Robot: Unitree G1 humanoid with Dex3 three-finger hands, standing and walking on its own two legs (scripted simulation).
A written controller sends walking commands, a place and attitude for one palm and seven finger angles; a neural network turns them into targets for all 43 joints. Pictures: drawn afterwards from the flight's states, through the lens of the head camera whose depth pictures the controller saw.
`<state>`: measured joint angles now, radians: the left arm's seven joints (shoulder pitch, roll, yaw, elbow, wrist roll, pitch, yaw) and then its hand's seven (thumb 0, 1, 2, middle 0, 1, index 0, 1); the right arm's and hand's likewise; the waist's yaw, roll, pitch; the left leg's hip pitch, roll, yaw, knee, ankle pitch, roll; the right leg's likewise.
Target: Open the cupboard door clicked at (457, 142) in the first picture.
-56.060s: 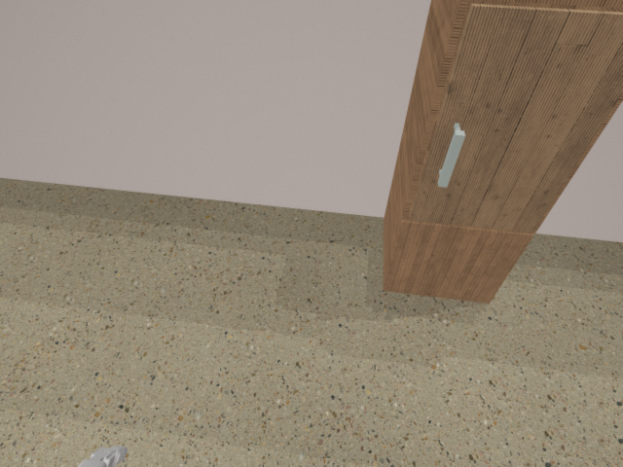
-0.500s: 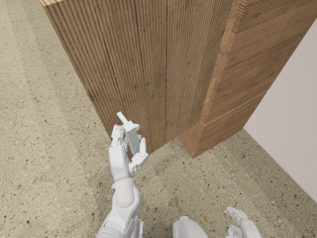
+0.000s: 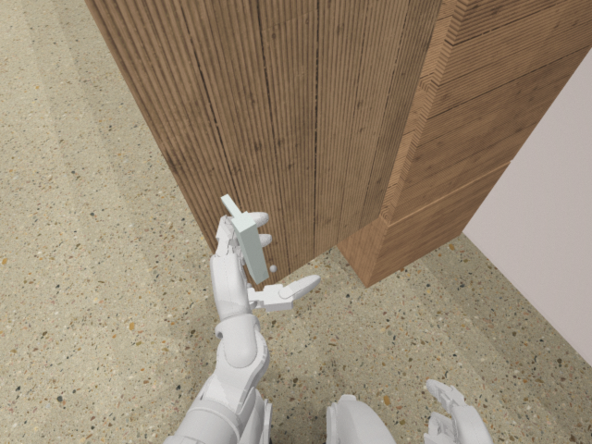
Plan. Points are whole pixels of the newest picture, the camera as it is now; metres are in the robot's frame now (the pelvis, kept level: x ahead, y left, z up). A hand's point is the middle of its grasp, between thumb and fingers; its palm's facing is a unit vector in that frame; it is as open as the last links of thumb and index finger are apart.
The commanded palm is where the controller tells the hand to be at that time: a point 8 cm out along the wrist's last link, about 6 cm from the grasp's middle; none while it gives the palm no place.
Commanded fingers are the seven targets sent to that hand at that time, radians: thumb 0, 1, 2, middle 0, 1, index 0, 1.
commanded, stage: open thumb and fingers to let go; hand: left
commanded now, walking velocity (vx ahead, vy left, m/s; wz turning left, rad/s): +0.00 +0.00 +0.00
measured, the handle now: (245, 241) +0.38 +0.08 +0.03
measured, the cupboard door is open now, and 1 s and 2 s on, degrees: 95 99 98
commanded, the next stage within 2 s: slide the hand sideways off the handle in 0.36 s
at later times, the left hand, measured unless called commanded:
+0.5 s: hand (269, 272) +0.34 +0.04 +0.02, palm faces +0.14 -0.99 -0.02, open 14.7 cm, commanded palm +0.30 +0.08 +0.02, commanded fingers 0.00 -0.50 0.30 -0.15 -0.30 -0.15 -0.30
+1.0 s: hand (257, 313) +0.29 +0.06 +0.01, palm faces -0.27 -0.96 -0.03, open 16.2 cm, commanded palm +0.27 +0.12 +0.02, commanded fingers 0.00 -0.50 0.30 -0.15 -0.30 -0.15 -0.30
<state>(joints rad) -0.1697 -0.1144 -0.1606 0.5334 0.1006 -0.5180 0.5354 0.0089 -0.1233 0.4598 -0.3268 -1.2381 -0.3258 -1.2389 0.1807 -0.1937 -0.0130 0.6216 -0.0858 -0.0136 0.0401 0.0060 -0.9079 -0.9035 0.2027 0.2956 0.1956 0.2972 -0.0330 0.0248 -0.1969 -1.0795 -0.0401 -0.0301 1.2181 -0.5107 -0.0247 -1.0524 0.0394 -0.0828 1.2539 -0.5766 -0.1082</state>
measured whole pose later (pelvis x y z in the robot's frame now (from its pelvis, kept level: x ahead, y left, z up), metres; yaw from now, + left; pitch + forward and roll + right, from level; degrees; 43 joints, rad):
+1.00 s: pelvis -0.01 +0.04 -0.02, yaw -2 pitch +20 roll -1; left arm -0.03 0.04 -0.26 0.32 0.03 -0.48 0.09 -0.01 -0.50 0.30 -0.18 -0.32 -0.17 -0.31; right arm 0.20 -0.22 0.00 0.48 -0.02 0.08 0.06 0.01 -0.91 -0.90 0.20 0.30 0.20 0.30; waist -0.03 0.02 -0.18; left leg -1.13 -0.04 0.01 1.34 -0.55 0.04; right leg -1.09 0.04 -0.05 1.34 -0.59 -0.05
